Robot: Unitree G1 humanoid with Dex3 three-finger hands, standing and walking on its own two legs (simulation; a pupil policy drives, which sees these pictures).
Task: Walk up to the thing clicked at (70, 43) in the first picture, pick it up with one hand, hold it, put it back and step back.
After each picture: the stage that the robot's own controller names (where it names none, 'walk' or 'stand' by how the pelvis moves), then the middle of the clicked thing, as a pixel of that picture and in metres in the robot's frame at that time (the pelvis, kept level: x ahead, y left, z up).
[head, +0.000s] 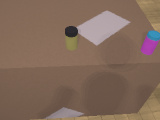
stand; (71, 38) +0.69 +0.05 -0.06
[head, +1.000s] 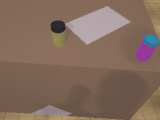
sink last; (58, 34) +0.64 +0.12 -0.03
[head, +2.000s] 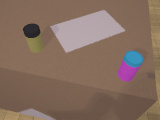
stand; (34, 38) +0.58 +0.21 -0.01
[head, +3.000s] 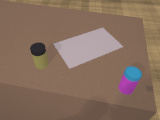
stand; (39, 56) +0.56 +0.20 -0.05
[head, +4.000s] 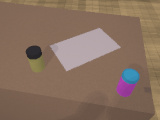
stand; (36, 59) +0.54 +0.21 -0.06
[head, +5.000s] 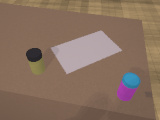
stand; (36, 61) +0.53 +0.21 -0.06
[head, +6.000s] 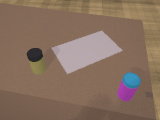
stand; (36, 61) +0.53 +0.21 -0.06
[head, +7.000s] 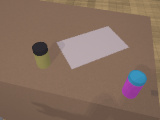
rise first; (41, 55) +0.55 +0.19 -0.06
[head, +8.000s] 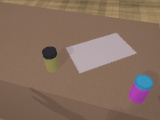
go down; (51, 59) +0.55 +0.17 -0.06
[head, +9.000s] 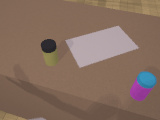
go down; (50, 53) +0.56 +0.16 -0.05
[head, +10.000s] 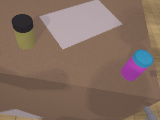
go down; (24, 32) +0.55 +0.16 +0.01
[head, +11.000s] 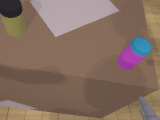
close in; (13, 18) +0.57 +0.16 +0.03
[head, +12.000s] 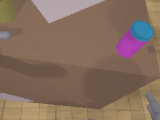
close; (0, 2) +0.59 +0.17 +0.07
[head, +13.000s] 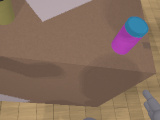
lift; out of the picture +0.58 +0.15 +0.07
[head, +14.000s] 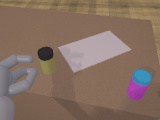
lift; (47, 61) +0.53 +0.15 -0.01
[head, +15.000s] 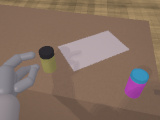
stand; (48, 59) +0.55 +0.15 -0.03
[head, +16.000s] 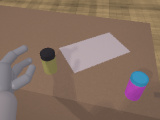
stand; (49, 61) +0.55 +0.15 -0.04
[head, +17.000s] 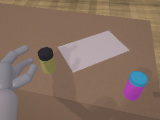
stand; (47, 61) +0.54 +0.15 -0.04
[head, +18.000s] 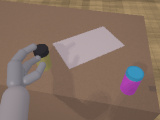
stand; (42, 58) +0.55 +0.16 -0.04
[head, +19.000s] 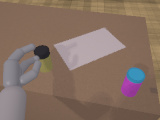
stand; (43, 59) +0.54 +0.16 -0.04
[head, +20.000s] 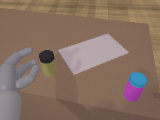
stand; (48, 63) +0.54 +0.15 -0.04
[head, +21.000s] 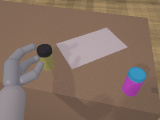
stand; (46, 57) +0.55 +0.15 -0.04
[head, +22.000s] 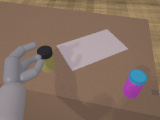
stand; (46, 59) +0.54 +0.15 -0.04
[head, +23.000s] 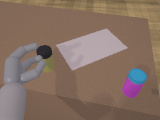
stand; (46, 59) +0.55 +0.15 -0.04
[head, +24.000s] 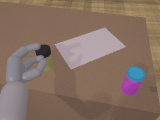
close; (44, 58) +0.55 +0.15 -0.04
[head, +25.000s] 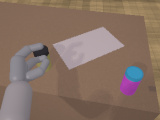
crouch; (42, 58) +0.55 +0.16 -0.04
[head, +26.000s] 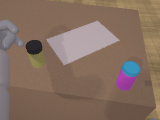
crouch; (36, 54) +0.55 +0.16 -0.03
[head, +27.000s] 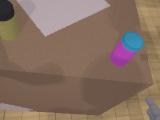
lower; (5, 21) +0.55 +0.16 +0.04
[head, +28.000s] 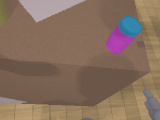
lower; out of the picture +0.58 +0.16 +0.07
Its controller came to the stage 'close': yes
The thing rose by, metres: 0.00
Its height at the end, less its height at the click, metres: +0.00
